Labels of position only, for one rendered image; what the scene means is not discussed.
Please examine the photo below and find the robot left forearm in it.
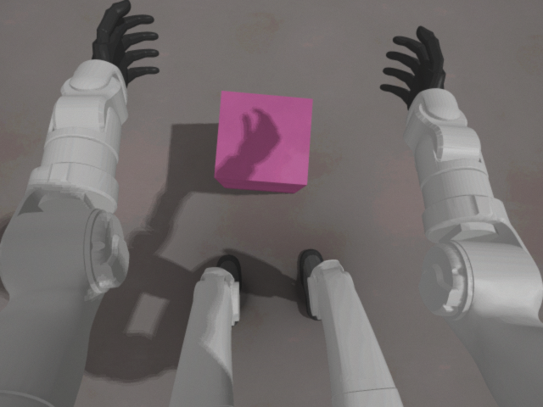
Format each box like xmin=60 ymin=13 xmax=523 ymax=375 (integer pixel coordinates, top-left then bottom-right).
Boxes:
xmin=0 ymin=59 xmax=128 ymax=292

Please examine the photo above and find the carton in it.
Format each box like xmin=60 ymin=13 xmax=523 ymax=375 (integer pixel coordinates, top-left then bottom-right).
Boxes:
xmin=214 ymin=91 xmax=313 ymax=193

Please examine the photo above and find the left robot thigh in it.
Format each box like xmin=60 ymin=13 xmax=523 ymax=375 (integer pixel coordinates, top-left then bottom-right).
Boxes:
xmin=169 ymin=276 xmax=240 ymax=407

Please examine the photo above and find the robot right forearm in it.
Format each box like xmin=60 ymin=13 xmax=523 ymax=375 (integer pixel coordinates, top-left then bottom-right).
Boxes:
xmin=403 ymin=88 xmax=543 ymax=305

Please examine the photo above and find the robot right upper arm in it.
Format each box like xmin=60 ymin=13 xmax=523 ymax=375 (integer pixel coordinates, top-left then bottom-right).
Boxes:
xmin=418 ymin=240 xmax=543 ymax=407

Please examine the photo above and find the left robot hand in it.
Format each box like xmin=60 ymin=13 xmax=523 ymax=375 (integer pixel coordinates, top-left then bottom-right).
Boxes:
xmin=92 ymin=0 xmax=160 ymax=88

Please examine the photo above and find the robot left shin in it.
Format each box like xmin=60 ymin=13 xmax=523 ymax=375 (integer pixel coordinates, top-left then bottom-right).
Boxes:
xmin=193 ymin=267 xmax=233 ymax=296

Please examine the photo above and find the right robot hand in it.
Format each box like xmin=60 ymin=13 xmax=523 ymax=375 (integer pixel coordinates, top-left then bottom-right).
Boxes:
xmin=380 ymin=26 xmax=445 ymax=110

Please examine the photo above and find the robot left upper arm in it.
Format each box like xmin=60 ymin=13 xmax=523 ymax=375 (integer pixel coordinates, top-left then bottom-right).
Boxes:
xmin=0 ymin=209 xmax=129 ymax=407

